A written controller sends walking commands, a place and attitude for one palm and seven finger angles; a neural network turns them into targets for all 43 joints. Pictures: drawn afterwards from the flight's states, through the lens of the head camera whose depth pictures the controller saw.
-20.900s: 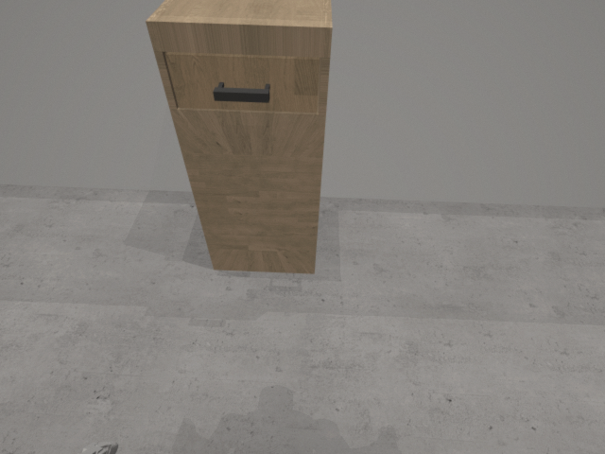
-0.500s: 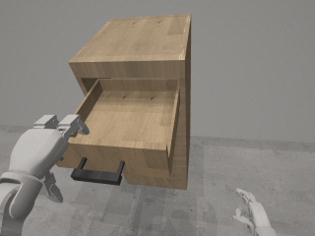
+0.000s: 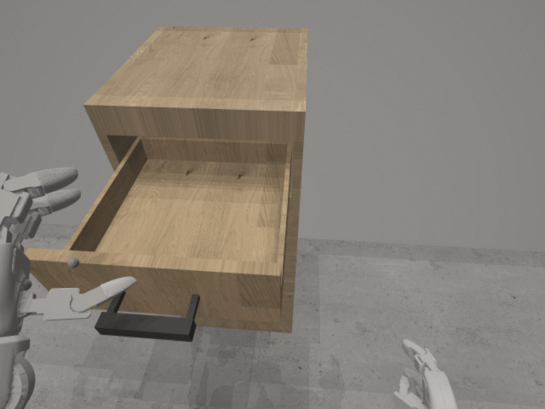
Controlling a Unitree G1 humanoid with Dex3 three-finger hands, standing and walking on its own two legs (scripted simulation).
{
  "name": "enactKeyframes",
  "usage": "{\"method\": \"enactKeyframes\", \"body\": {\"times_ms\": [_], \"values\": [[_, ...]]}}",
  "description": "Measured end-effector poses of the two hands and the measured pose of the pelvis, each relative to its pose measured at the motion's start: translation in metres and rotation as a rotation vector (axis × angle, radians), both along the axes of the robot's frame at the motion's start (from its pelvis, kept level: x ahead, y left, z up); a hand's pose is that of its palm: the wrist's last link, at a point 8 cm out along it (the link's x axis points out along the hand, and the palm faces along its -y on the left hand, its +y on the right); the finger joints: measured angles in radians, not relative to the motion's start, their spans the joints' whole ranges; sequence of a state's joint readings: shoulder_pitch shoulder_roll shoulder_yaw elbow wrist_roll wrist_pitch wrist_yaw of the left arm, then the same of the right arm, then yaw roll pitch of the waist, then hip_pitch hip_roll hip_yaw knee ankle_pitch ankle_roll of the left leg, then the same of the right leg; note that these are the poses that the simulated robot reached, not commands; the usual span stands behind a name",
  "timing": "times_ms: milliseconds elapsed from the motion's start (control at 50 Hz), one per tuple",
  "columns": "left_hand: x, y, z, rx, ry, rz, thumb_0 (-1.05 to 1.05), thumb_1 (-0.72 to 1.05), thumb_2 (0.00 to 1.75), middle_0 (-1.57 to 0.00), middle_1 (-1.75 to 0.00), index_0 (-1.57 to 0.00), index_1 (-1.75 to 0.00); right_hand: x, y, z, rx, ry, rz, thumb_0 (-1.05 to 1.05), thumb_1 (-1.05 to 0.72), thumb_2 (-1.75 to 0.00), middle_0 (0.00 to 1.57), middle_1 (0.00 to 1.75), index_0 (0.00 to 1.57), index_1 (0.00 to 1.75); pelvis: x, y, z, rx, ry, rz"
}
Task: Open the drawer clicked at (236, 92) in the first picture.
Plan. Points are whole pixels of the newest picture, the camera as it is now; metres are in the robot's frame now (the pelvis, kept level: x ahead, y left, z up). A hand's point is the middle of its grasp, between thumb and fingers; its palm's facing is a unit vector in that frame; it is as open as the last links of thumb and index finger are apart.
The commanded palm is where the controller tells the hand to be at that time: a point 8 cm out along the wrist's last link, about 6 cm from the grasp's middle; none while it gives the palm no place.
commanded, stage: draw the hand back to the body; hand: left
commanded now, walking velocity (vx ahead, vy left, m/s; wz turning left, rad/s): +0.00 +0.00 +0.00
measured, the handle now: (151, 312) +0.23 +0.21 +0.03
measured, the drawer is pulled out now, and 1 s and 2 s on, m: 0.30 0.30 0.30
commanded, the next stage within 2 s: step back with the hand held close in 0.58 s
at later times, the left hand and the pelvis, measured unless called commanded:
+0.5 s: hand (45, 279) +0.17 +0.24 +0.21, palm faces +0.47 -0.80 -0.38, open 7.9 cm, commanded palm +0.12 +0.28 +0.22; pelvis +0.00 +0.00 +0.00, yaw +1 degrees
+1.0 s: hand (53, 294) +0.17 +0.23 +0.20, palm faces +0.34 -0.77 -0.54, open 7.4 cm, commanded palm +0.09 +0.29 +0.22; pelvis -0.03 +0.01 +0.00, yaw +1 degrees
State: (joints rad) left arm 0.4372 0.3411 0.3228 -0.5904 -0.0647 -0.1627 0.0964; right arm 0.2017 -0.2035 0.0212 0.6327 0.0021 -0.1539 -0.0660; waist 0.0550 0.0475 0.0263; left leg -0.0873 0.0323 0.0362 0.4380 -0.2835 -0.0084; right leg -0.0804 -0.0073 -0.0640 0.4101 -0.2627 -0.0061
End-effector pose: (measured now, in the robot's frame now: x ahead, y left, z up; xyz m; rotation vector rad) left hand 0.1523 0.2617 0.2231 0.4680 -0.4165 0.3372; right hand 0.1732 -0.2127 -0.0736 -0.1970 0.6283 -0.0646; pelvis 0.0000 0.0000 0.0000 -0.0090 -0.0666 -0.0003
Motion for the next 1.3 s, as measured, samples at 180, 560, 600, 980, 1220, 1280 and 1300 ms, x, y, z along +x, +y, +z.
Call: {"method": "enactKeyframes", "body": {"times_ms": [180, 560, 600, 980, 1220, 1280, 1300], "values": [[-0.006, 0.011, 0.0, 0.025, 0.044, 0.043, 0.0, 0.24, 0.62, -0.26, -0.72, -0.26, -0.72, 0.011, 0.004, -0.001, 0.019, -0.003, -0.01, 0.01, -0.9, -0.89, 0.2, 0.3, 0.2, 0.3, 0.003, 0.005, 0.0, -0.002, 0.015, 0.001], [-0.022, 0.014, -0.003, -0.003, 0.044, 0.103, 0.01, 0.81, 0.87, -0.22, -0.34, -0.21, -0.35, 0.015, 0.012, 0.002, 0.039, -0.026, 0.032, 0.01, -0.9, -0.89, 0.2, 0.3, 0.2, 0.3, -0.005, 0.0, 0.0, 0.0, 0.004, 0.017], [-0.023, 0.012, -0.002, 0.0, 0.043, 0.102, 0.01, 0.84, 0.88, -0.22, -0.33, -0.21, -0.33, 0.013, 0.01, 0.001, 0.039, -0.024, 0.028, 0.01, -0.9, -0.89, 0.2, 0.3, 0.2, 0.3, -0.006, -0.002, 0.0, 0.0, 0.004, 0.017], [-0.022, 0.01, -0.004, 0.153, 0.118, -0.01, 0.02, 0.88, 0.9, -0.22, -0.3, -0.21, -0.3, -0.031, -0.022, -0.006, -0.018, 0.091, -0.099, 0.01, -0.9, -0.89, 0.2, 0.3, 0.2, 0.3, -0.03, 0.005, -0.003, -0.004, 0.086, 0.013], [-0.062, 0.02, 0.001, 0.196, 0.038, 0.009, 0.02, 0.88, 0.9, -0.22, -0.3, -0.21, -0.3, -0.066, -0.006, -0.008, -0.025, 0.078, -0.071, 0.01, -0.9, -0.89, 0.2, 0.3, 0.2, 0.3, -0.065, 0.009, -0.011, 0.003, 0.093, 0.013], [-0.073, 0.02, 0.001, 0.182, 0.001, 0.014, 0.02, 0.88, 0.9, -0.22, -0.3, -0.21, -0.3, -0.073, -0.001, -0.009, -0.019, 0.067, -0.055, 0.01, -0.9, -0.89, 0.2, 0.3, 0.2, 0.3, -0.073, 0.009, -0.013, -0.005, 0.091, 0.015], [-0.076, 0.02, 0.001, 0.176, -0.012, 0.014, 0.02, 0.88, 0.9, -0.22, -0.3, -0.21, -0.3, -0.075, 0.0, -0.009, -0.019, 0.065, -0.051, 0.01, -0.9, -0.89, 0.2, 0.3, 0.2, 0.3, -0.076, 0.009, -0.014, -0.009, 0.091, 0.016]]}}
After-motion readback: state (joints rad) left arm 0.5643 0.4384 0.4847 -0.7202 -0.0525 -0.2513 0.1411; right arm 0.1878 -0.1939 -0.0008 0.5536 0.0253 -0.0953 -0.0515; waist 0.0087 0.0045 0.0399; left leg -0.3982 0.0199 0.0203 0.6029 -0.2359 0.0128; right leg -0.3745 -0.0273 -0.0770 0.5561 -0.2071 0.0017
